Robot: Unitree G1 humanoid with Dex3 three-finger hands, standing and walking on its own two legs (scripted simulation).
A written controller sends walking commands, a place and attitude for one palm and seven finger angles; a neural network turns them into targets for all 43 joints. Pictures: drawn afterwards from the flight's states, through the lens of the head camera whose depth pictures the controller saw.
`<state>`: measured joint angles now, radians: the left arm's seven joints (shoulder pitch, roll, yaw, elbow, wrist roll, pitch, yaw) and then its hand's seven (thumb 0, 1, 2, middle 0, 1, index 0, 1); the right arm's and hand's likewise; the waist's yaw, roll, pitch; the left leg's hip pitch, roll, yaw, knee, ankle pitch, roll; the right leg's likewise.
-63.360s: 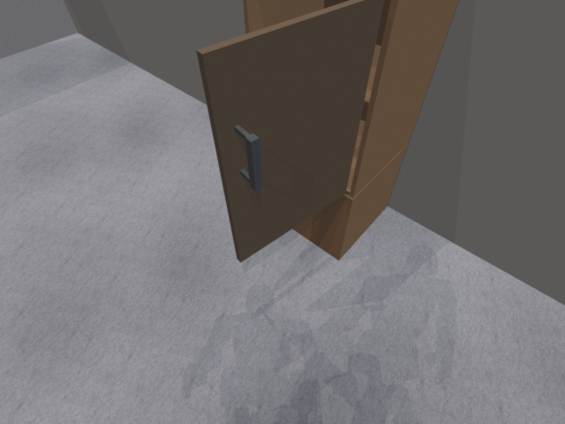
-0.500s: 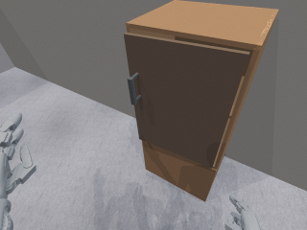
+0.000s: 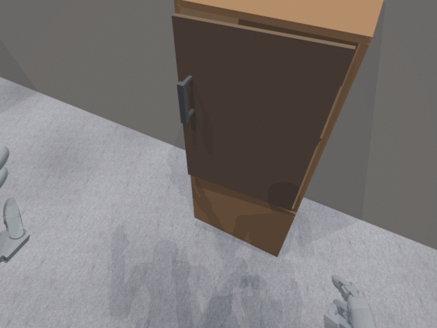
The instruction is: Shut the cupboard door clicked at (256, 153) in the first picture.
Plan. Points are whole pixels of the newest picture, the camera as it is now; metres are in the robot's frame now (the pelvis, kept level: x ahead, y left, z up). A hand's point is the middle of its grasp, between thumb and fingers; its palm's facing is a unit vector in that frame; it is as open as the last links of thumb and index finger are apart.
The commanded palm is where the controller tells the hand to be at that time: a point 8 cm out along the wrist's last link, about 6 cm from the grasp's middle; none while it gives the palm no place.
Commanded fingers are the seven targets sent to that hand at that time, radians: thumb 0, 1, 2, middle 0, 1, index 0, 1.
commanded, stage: step back with the hand held close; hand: left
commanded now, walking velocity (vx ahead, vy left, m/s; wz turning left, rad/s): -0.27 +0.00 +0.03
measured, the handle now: (186, 100) +0.70 +0.13 +0.04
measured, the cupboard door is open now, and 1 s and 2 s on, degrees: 4 4 4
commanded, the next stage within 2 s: stop stepping back and stand still in 0.76 s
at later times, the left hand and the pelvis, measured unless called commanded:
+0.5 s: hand out of the picture +0.12 +0.28 +0.18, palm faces +0.50 -0.75 -0.44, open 7.4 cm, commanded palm +0.04 +0.31 +0.18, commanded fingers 0.00 0.90 0.90 -0.20 -0.30 -0.20 -0.30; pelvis -0.08 +0.00 -0.01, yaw +4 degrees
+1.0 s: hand out of the picture +0.00 +0.29 +0.18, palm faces +0.45 -0.78 -0.44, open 7.4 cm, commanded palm -0.02 +0.31 +0.18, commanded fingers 0.00 0.90 0.90 -0.20 -0.30 -0.20 -0.30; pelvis -0.17 +0.02 -0.01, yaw -2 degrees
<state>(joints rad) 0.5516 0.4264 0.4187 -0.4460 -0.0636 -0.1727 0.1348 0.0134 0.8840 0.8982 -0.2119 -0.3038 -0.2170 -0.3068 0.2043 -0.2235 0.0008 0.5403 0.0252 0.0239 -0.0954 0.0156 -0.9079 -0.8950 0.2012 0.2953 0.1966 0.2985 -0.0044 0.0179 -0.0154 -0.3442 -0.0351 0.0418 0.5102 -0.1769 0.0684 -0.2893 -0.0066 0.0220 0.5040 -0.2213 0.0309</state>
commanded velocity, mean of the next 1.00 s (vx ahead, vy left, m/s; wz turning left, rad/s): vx -0.28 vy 0.00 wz -0.01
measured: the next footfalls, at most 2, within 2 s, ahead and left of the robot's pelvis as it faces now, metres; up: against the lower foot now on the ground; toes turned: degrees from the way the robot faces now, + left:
right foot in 0.64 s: -0.14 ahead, -0.14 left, +0.00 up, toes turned +1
left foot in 1.04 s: -0.06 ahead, +0.10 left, +0.00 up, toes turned -5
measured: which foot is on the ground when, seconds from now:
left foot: down 0.00-0.90, up 0.92-1.00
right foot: down 0.00-0.40, up 0.42-0.62, down 0.64-1.00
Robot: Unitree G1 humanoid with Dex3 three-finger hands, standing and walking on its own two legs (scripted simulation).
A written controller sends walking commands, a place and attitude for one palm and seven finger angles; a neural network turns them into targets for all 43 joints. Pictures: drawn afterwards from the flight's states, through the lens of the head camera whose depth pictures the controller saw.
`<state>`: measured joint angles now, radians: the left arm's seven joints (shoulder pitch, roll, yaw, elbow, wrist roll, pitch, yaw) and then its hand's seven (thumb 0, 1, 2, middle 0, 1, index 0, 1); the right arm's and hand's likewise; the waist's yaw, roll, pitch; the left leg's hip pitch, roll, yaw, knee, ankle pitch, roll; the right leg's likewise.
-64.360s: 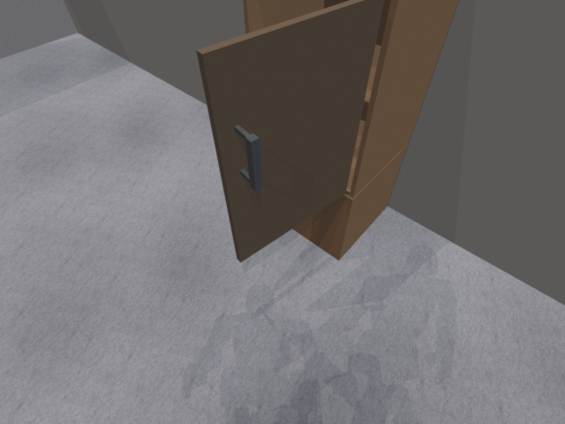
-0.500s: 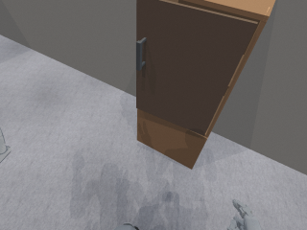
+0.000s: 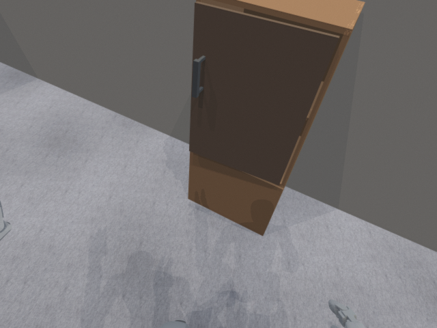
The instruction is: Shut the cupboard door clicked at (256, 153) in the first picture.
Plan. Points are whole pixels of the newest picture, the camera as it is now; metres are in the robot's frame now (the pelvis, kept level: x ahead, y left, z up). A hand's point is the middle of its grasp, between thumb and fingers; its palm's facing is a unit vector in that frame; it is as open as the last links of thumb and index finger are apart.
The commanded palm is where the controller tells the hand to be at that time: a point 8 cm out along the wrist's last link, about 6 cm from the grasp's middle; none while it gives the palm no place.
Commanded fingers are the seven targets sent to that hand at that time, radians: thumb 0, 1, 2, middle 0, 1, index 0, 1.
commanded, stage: stop stepping back and stand still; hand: left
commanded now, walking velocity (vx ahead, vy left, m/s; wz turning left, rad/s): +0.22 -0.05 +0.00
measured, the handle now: (198, 76) +0.86 +0.15 +0.05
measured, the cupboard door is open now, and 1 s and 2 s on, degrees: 4 4 4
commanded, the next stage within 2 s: let the arm hang, fingers relaxed in 0.90 s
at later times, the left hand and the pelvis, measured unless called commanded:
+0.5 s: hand out of the picture +0.14 +0.30 +0.19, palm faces +0.53 -0.76 -0.38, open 7.4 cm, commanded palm +0.08 +0.32 +0.19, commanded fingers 0.00 0.90 0.90 -0.20 -0.30 -0.20 -0.30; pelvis -0.06 +0.02 +0.02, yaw +1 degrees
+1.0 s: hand out of the picture +0.15 +0.30 +0.17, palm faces +0.41 -0.79 -0.46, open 7.4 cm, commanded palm none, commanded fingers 0.00 0.90 0.90 -0.20 -0.30 -0.20 -0.30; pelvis -0.04 +0.04 +0.01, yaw +1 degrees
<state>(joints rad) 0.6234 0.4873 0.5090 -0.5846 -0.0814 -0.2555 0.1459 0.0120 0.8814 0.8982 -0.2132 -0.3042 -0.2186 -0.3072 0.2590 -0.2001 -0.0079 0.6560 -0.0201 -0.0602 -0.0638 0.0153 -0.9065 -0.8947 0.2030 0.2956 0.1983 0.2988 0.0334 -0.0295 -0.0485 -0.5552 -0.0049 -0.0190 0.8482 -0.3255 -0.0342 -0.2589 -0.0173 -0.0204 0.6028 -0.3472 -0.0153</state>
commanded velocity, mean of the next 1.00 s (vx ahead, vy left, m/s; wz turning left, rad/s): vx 0.06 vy -0.06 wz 0.00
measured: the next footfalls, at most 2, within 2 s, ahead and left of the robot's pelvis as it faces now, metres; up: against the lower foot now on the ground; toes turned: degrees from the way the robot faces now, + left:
left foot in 0.04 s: +0.11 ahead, +0.09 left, +0.00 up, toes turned -3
right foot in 0.28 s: -0.05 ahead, -0.05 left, +0.00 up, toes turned -3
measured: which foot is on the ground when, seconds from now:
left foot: up 0.00-0.02, down 0.04-0.28, up 0.30-0.56, down 0.58-1.00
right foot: down 0.00-0.06, up 0.08-0.26, down 0.28-1.00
